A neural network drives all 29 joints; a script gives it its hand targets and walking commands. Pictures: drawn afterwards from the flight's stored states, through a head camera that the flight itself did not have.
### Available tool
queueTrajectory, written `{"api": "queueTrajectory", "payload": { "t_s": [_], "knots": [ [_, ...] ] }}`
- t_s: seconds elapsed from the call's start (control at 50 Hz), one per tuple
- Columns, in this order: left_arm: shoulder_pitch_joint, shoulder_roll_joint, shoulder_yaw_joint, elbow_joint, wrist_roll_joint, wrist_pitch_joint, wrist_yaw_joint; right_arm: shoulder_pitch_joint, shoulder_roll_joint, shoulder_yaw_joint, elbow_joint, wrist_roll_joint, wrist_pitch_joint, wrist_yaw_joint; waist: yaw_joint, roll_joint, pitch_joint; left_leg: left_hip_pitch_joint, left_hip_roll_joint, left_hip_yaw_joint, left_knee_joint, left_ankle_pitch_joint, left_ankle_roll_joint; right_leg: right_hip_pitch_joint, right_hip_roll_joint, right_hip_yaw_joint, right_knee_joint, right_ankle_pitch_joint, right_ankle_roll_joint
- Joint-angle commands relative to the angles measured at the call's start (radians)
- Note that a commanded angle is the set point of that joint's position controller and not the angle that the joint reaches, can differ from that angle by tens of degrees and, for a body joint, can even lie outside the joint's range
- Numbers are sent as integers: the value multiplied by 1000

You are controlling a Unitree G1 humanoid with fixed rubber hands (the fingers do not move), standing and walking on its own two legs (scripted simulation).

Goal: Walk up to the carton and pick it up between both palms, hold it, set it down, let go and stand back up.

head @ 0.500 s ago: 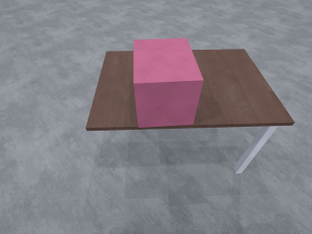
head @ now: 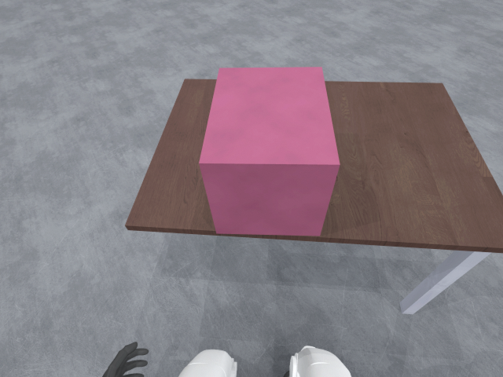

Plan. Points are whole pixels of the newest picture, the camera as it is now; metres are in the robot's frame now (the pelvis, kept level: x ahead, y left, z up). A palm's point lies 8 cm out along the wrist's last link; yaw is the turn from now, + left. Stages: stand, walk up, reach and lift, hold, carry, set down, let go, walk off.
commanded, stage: walk up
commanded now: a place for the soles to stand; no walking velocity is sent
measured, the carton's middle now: (268, 150) +0.58 -0.02 -0.03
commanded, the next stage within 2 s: reach and lift in 1.88 s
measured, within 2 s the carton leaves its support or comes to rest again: neither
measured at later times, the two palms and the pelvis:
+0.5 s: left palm out of the picture +0.12 +0.26 -0.10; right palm (381, 324) +0.21 -0.21 -0.09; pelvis +0.09 +0.02 +0.02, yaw +2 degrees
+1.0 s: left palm (99, 340) +0.18 +0.28 -0.08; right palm (387, 327) +0.20 -0.21 -0.08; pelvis +0.11 +0.03 +0.03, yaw +0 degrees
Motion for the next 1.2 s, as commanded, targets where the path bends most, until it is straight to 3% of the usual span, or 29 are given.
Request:
{"api": "queueTrajectory", "payload": {
  "t_s": [0.0, 0.06, 0.12, 0.18, 0.22, 0.24, 0.28, 0.3, 0.32, 0.34, 0.36, 0.38, 0.4, 0.44, 0.48, 0.54, 0.6, 0.74, 0.88, 0.92, 1.18],
  "knots": [
    [77, 222, 66, -52, 10, -36, 19, 103, -96, -41, -89, 5, -33, 15, 24, -139, 37, -165, 78, -33, -51, 112, -10, -6, -317, 466, -592, -293, -81],
    [79, 203, 63, -27, 19, -53, 25, 94, -90, -35, -78, 2, -25, 25, 15, -94, -11, -166, 84, -9, -127, 139, -26, 24, -332, 441, -598, -296, -123],
    [90, 197, 47, -14, 14, -62, 35, 18, -62, -21, -90, 8, -11, 22, 24, -63, 23, -173, 97, -4, -247, 248, -41, 13, -317, 343, -581, -68, -118],
    [106, 204, 39, -7, 5, -54, 32, -27, -43, -9, -93, 11, -13, 16, 31, -99, -25, -70, 93, 40, -404, 283, -41, 37, -252, 223, -498, 198, -63],
    [125, 233, 40, -16, -5, -39, 25, -69, -30, 1, -102, 14, -19, 8, 44, -164, -69, -12, 75, 84, -495, 240, -34, 77, -242, 181, -411, 352, -67],
    [132, 242, 39, -17, -10, -29, 20, -86, -32, 1, -110, 20, -25, 3, 49, -193, -93, 26, 66, 95, -544, 221, -30, 77, -227, 169, -375, 355, -76],
    [121, 240, 30, -22, -16, -11, 14, -68, -49, -3, -103, 28, -34, -7, 26, -159, -143, 140, 50, 112, -680, 303, -14, 49, -210, 153, -300, 297, -70],
    [120, 232, 17, -28, -22, -5, 12, -52, -76, -7, -99, 30, -40, -14, 6, -111, -146, 198, 55, 91, -775, 384, -1, 14, -205, 161, -269, 244, -43],
    [142, 205, 4, -32, -26, -4, 8, -50, -106, -9, -100, 24, -45, -21, 6, -56, -170, 261, 104, 23, -791, 447, 23, -22, -184, 141, -232, 175, -8],
    [199, 166, -11, -36, -36, -3, 3, -76, -150, -14, -107, 18, -49, -28, 23, 36, -212, 277, 231, -150, -817, 478, 77, -47, -124, 83, -151, 40, 38],
    [245, 125, -24, -27, -43, 7, 5, -117, -181, -17, -109, 42, -46, -31, 40, 79, -223, 167, 339, -294, -871, 411, 183, 11, -43, 72, -79, -169, 76],
    [230, 137, -9, -12, -30, 22, 10, -143, -184, -23, -93, 59, -38, -31, 42, 87, -186, 34, 323, -276, -900, 248, 228, 101, -39, 104, -96, -183, 68],
    [209, 160, 0, -10, -26, 20, 8, -180, -161, -7, -92, 65, -36, -26, 50, 74, -168, 3, 260, -206, -897, 191, 187, 136, -43, 121, -194, -125, 63],
    [195, 197, 2, -8, -36, -7, 2, -204, -109, 23, -96, 59, -39, -20, 53, 47, -167, 21, 159, -62, -808, 363, 86, 178, -96, 164, -308, 88, 53],
    [176, 225, 9, -7, -32, -22, 1, -176, -91, 30, -88, 52, -45, -15, 35, 5, -196, 95, 127, -16, -747, 457, 50, 143, -128, 173, -319, 163, 34],
    [145, 200, 2, -16, -35, -23, 4, -182, -93, 29, -68, 50, -49, -14, 31, -30, -196, 158, 133, -20, -732, 588, 54, 130, -118, 158, -315, 241, 33],
    [134, 193, -1, -15, -36, -19, 6, -188, -97, 29, -60, 52, -52, -14, 30, -56, -185, 147, 135, -1, -741, 619, 52, 151, -114, 142, -310, 282, 37],
    [96, 189, 4, -27, -40, -12, 5, -210, -96, 31, -38, 55, -48, -11, 33, -84, -162, 127, 126, 16, -779, 525, 40, 157, -110, 157, -341, 219, 34],
    [90, 197, 8, -14, -35, -14, 7, -210, -101, 29, -18, 51, -50, -7, 33, -34, -176, 148, 125, 29, -808, 521, 42, 178, -114, 168, -349, 215, 34],
    [78, 194, 10, -13, -35, -13, 7, -201, -101, 31, -13, 57, -51, -7, 30, -55, -169, 138, 132, 22, -819, 518, 43, 187, -106, 163, -351, 206, 38],
    [99, 186, 7, 51, -33, -17, 7, -164, -108, 28, 36, 53, -53, -10, 25, -48, -140, 144, 132, 30, -873, 393, 38, 165, -94, 183, -389, 114, 45]
  ]
}}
